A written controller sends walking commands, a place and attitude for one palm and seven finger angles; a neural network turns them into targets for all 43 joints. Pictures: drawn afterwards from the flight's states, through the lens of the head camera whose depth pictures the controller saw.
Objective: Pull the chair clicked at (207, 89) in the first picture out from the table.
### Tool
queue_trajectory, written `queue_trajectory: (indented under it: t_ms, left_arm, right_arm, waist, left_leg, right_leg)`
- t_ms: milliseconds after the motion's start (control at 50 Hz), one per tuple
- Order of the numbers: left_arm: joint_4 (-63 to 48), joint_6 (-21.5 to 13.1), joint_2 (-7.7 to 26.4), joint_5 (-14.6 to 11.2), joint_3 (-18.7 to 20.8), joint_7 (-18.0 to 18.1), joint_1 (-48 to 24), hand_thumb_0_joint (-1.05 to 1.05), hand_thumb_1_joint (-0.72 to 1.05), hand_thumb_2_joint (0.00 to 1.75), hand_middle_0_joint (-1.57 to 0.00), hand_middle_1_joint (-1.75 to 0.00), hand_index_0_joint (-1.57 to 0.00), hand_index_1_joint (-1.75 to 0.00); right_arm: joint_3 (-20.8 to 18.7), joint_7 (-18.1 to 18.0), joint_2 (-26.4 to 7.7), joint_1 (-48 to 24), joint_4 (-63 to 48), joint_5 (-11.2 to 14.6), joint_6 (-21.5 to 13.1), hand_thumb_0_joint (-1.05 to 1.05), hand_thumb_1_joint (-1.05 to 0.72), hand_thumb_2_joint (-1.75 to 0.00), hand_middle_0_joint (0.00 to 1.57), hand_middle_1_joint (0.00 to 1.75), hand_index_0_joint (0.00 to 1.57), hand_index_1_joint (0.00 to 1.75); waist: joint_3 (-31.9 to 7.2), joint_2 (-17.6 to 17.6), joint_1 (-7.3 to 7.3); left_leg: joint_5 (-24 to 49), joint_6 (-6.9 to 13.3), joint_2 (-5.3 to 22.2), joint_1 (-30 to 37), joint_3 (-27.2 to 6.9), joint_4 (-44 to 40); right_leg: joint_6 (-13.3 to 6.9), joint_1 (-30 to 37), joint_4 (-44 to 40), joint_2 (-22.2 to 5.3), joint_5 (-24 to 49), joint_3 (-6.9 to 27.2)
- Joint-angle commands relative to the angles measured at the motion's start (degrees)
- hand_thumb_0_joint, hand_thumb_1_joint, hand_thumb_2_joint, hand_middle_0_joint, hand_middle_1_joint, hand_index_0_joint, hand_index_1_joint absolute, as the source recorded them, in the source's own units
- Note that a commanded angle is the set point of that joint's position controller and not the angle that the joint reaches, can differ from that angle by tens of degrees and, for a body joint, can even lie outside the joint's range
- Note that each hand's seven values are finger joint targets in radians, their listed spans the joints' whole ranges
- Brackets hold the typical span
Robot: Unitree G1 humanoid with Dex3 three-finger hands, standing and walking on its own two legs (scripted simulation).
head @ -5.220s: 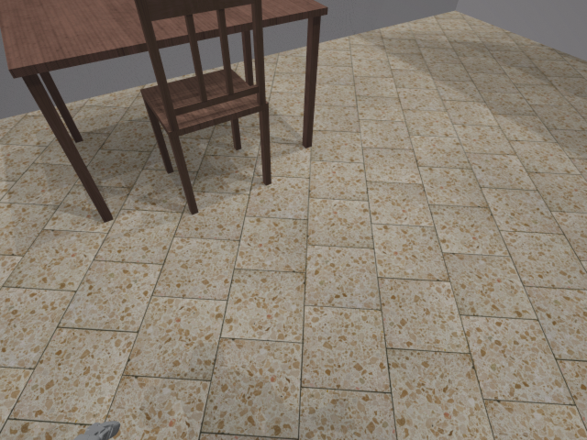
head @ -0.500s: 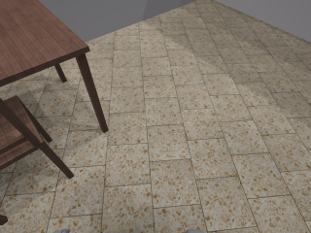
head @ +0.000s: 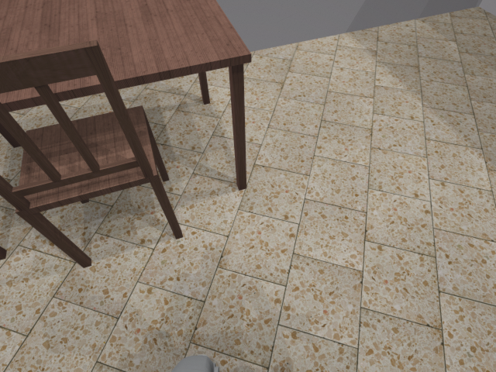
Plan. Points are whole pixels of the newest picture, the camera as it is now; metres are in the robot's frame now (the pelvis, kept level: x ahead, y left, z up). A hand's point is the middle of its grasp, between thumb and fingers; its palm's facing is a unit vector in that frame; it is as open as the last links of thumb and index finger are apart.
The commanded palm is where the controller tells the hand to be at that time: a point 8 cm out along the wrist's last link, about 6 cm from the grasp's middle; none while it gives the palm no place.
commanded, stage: turn to face it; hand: left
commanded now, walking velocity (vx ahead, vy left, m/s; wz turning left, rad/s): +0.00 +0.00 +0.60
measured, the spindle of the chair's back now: (26, 142) +0.60 +0.61 -0.08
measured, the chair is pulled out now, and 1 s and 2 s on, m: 0.00 0.00 0.00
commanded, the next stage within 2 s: take the last steps up to it in 0.66 s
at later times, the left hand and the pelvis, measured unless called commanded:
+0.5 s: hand out of the picture +0.06 +0.26 -0.15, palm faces +0.24 -0.93 -0.26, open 7.4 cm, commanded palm none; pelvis -0.01 +0.03 +0.01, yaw +13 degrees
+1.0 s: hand out of the picture -0.09 +0.16 -0.15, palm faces +0.46 -0.85 -0.25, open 7.4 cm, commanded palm none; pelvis -0.02 -0.02 +0.01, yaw +24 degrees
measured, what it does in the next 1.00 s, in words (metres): steps on the spot, turning left: left foot, then right foot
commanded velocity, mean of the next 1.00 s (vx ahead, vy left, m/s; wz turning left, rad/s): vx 0.08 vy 0.01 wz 0.30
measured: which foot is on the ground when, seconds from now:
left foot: up 0.00-0.06, down 0.08-0.62, up 0.64-1.00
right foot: down 0.00-0.08, up 0.10-0.60, down 0.62-1.00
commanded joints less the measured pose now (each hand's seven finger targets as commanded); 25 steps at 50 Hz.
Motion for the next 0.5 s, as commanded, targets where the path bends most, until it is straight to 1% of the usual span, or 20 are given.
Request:
queue_trajectory:
  t_ms: [0, 20, 40, 60, 80, 100, 120, 140, 160, 180, 200, 220, 240, 280, 340, 380, 420, 460, 480]
  left_arm:
    - [-2.0, -0.2, 14.9, 0.2, 4.6, 0.6, 2.4, 0.00, 0.90, 0.90, -0.20, -0.30, -0.20, -0.30]
    - [-1.9, -0.1, 14.7, -0.3, 4.7, 0.4, 2.2, 0.00, 0.90, 0.90, -0.20, -0.30, -0.20, -0.30]
    - [-2.5, 0.1, 13.8, -0.8, 4.6, 0.2, 1.6, 0.00, 0.90, 0.90, -0.20, -0.30, -0.20, -0.30]
    - [-5.1, 0.1, 9.6, -1.2, 3.7, -0.3, -0.3, 0.00, 0.90, 0.90, -0.20, -0.30, -0.20, -0.30]
    - [-6.8, 0.8, 8.6, -0.8, 2.8, 0.0, -3.6, 0.00, 0.90, 0.90, -0.20, -0.30, -0.20, -0.30]
    - [-6.2, 1.4, 9.3, -0.4, 3.0, 0.3, -5.0, 0.00, 0.90, 0.90, -0.20, -0.30, -0.20, -0.30]
    - [-5.4, 1.5, 9.1, -0.5, 3.3, 0.4, -6.1, 0.00, 0.90, 0.90, -0.20, -0.30, -0.20, -0.30]
    - [-4.6, 1.4, 9.6, -0.7, 3.5, 0.2, -5.7, 0.00, 0.90, 0.90, -0.20, -0.30, -0.20, -0.30]
    - [-3.7, 1.3, 9.8, -0.7, 3.6, -0.2, -4.4, 0.00, 0.90, 0.90, -0.20, -0.30, -0.20, -0.30]
    - [-3.1, 1.4, 9.5, -0.7, 3.6, -0.4, -3.3, 0.00, 0.90, 0.90, -0.20, -0.30, -0.20, -0.30]
    - [-2.5, 1.4, 9.4, -0.6, 3.6, -0.5, -2.7, 0.00, 0.90, 0.90, -0.20, -0.30, -0.20, -0.30]
    - [-2.3, 1.5, 9.4, -0.6, 3.5, -0.5, -2.2, 0.00, 0.90, 0.90, -0.20, -0.30, -0.20, -0.30]
    - [-2.3, 1.6, 9.4, -0.6, 3.5, -0.4, -2.4, 0.00, 0.90, 0.90, -0.20, -0.30, -0.20, -0.30]
    - [-2.5, 1.6, 9.5, -0.5, 3.4, -0.2, -2.7, 0.00, 0.90, 0.90, -0.20, -0.30, -0.20, -0.30]
    - [-3.4, 1.5, 9.1, -0.7, 3.2, 0.0, -5.6, 0.00, 0.90, 0.90, -0.20, -0.30, -0.20, -0.30]
    - [-4.0, 1.4, 8.7, -0.8, 3.0, 0.1, -6.9, 0.00, 0.90, 0.90, -0.20, -0.30, -0.20, -0.30]
    - [-4.5, 1.4, 8.1, -0.9, 2.7, 0.3, -8.0, 0.00, 0.90, 0.90, -0.20, -0.30, -0.20, -0.30]
    - [-4.6, 1.2, 7.7, -1.0, 2.5, 0.3, -8.1, 0.00, 0.90, 0.90, -0.20, -0.30, -0.20, -0.30]
    - [-4.4, 1.1, 7.3, -1.1, 2.4, 0.4, -7.2, 0.00, 0.90, 0.90, -0.20, -0.30, -0.20, -0.30]
  right_arm:
    - [0.2, -0.2, -2.8, -2.3, -6.2, 0.3, -2.9, 0.00, -0.90, -0.90, 0.20, 0.30, 0.20, 0.30]
    - [-0.1, -0.2, -4.1, -0.1, -5.7, 0.1, -3.2, 0.00, -0.90, -0.90, 0.20, 0.30, 0.20, 0.30]
    - [-1.0, -0.3, -7.4, 4.5, -4.7, -0.1, -3.8, 0.00, -0.90, -0.90, 0.20, 0.30, 0.20, 0.30]
    - [-2.8, -0.7, -14.4, 8.4, -4.3, -0.3, -4.3, 0.00, -0.90, -0.90, 0.20, 0.30, 0.20, 0.30]
    - [-3.1, -1.1, -16.4, 11.9, -2.9, 0.4, -3.8, 0.00, -0.90, -0.90, 0.20, 0.30, 0.20, 0.30]
    - [-2.5, -1.7, -14.2, 11.2, -2.1, 0.2, -3.8, 0.00, -0.90, -0.90, 0.20, 0.30, 0.20, 0.30]
    - [-2.0, -2.3, -12.2, 8.4, -2.9, -0.1, -4.0, 0.00, -0.90, -0.90, 0.20, 0.30, 0.20, 0.30]
    - [-1.4, -2.5, -10.6, 4.7, -4.0, -0.2, -4.0, 0.00, -0.90, -0.90, 0.20, 0.30, 0.20, 0.30]
    - [-0.9, -2.5, -9.5, 2.0, -4.9, -0.1, -4.2, 0.00, -0.90, -0.90, 0.20, 0.30, 0.20, 0.30]
    - [-0.7, -2.4, -9.2, 0.9, -5.5, -0.2, -4.3, 0.00, -0.90, -0.90, 0.20, 0.30, 0.20, 0.30]
    - [-0.6, -2.4, -8.8, 1.2, -5.4, -0.2, -4.5, 0.00, -0.90, -0.90, 0.20, 0.30, 0.20, 0.30]
    - [-0.6, -2.3, -9.0, 1.2, -5.5, -0.1, -4.5, 0.00, -0.90, -0.90, 0.20, 0.30, 0.20, 0.30]
    - [-0.5, -2.4, -8.6, 2.0, -5.2, -0.1, -4.6, 0.00, -0.90, -0.90, 0.20, 0.30, 0.20, 0.30]
    - [-0.4, -2.3, -8.5, 3.0, -5.1, 0.0, -4.6, 0.00, -0.90, -0.90, 0.20, 0.30, 0.20, 0.30]
    - [-0.6, -2.4, -8.1, 5.1, -4.6, -0.2, -4.4, 0.00, -0.90, -0.90, 0.20, 0.30, 0.20, 0.30]
    - [-0.7, -2.4, -8.2, 6.0, -4.3, -0.4, -4.3, 0.00, -0.90, -0.90, 0.20, 0.30, 0.20, 0.30]
    - [-0.7, -2.5, -8.1, 6.1, -4.1, -0.6, -4.1, 0.00, -0.90, -0.90, 0.20, 0.30, 0.20, 0.30]
    - [-0.8, -2.4, -8.0, 5.7, -4.0, -0.7, -3.9, 0.00, -0.90, -0.90, 0.20, 0.30, 0.20, 0.30]
    - [-0.7, -2.4, -7.9, 5.3, -4.1, -0.7, -3.8, 0.00, -0.90, -0.90, 0.20, 0.30, 0.20, 0.30]
  waist:
    - [-9.6, -13.5, 1.38]
    - [-10.8, -10.6, 0.17]
    - [-14.0, -3.7, -2.79]
    - [-15.1, 15.8, -5.22]
    - [-15.9, 16.6, -6.17]
    - [-13.9, 12.3, -5.77]
    - [-11.4, 14.5, -5.15]
    - [-9.2, 12.8, -3.43]
    - [-8.8, 10.0, -2.19]
    - [-7.9, 8.6, -1.32]
    - [-8.5, 7.5, -1.17]
    - [-8.4, 7.3, -0.91]
    - [-8.6, 6.7, -1.21]
    - [-9.3, 7.2, -1.32]
    - [-8.6, 7.2, -2.38]
    - [-8.9, 7.9, -2.69]
    - [-8.4, 7.9, -2.93]
    - [-7.9, 8.7, -2.76]
    - [-8.2, 8.9, -2.36]
  left_leg:
    - [2.6, 1.8, -1.7, 2.5, 4.2, -15.1]
    - [9.1, 2.3, -2.1, 8.3, 4.4, -22.0]
    - [20.7, 4.0, 1.0, 19.6, 0.0, -28.3]
    - [43.7, 10.6, 16.9, 30.7, -20.5, -28.9]
    - [61.2, 16.6, 22.2, 30.1, -23.9, -27.2]
    - [58.3, 17.1, 20.5, 27.0, -19.2, -27.0]
    - [54.9, 16.4, 17.2, 23.4, -18.4, -27.5]
    - [51.3, 15.4, 14.5, 20.8, -16.1, -27.7]
    - [47.6, 14.5, 12.9, 18.9, -14.2, -28.4]
    - [45.0, 13.6, 11.2, 17.4, -12.8, -29.1]
    - [43.9, 13.2, 10.1, 17.7, -12.6, -29.6]
    - [42.0, 13.0, 9.6, 17.4, -12.2, -30.2]
    - [41.6, 13.1, 9.4, 18.0, -13.2, -30.5]
    - [41.1, 13.5, 9.4, 19.4, -14.2, -30.9]
    - [40.3, 14.7, 9.8, 20.0, -17.6, -30.9]
    - [40.6, 15.3, 10.1, 20.8, -19.2, -30.5]
    - [38.7, 15.8, 10.2, 19.3, -20.8, -30.4]
    - [37.9, 15.5, 9.5, 16.5, -21.3, -30.0]
    - [37.9, 15.4, 9.2, 15.6, -21.8, -29.8]
  right_leg:
    - [-5.7, 10.0, -1.7, -12.7, 35.3, 6.9]
    - [-3.6, 7.5, 2.4, -11.5, 33.1, 4.8]
    - [-0.7, 0.2, 12.4, -9.6, 26.8, 3.0]
    - [4.1, -19.0, 25.5, -1.0, -8.5, 2.5]
    - [4.5, -23.5, 31.9, 0.8, -20.8, 8.9]
    - [4.0, -22.8, 34.6, -0.2, -18.1, 11.6]
    - [4.1, -23.2, 36.1, -0.1, -14.7, 12.8]
    - [4.3, -22.9, 36.6, 0.3, -11.1, 13.6]
    - [4.4, -21.5, 36.6, 0.4, -8.1, 13.7]
    - [4.5, -20.3, 36.3, 1.0, -5.9, 13.3]
    - [4.7, -19.9, 35.5, 1.6, -4.3, 13.4]
    - [4.8, -19.3, 34.7, 1.9, -3.1, 13.4]
    - [5.0, -19.4, 33.6, 2.2, -2.5, 13.6]
    - [5.3, -19.6, 32.0, 2.5, -2.0, 13.9]
    - [5.3, -19.5, 27.7, 3.2, -3.7, 14.4]
    - [5.1, -18.9, 25.0, 3.7, -5.2, 14.6]
    - [4.7, -16.9, 21.1, 4.5, -6.5, 14.6]
    - [3.9, -13.0, 16.3, 5.7, -6.9, 14.2]
    - [3.5, -11.0, 14.0, 6.3, -6.7, 13.9]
